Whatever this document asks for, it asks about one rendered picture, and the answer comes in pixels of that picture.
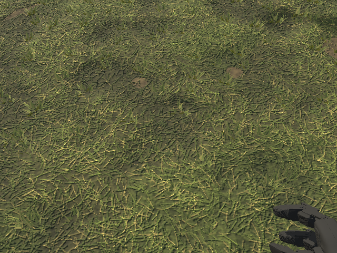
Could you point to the right robot hand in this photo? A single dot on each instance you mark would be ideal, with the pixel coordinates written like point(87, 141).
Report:
point(323, 240)

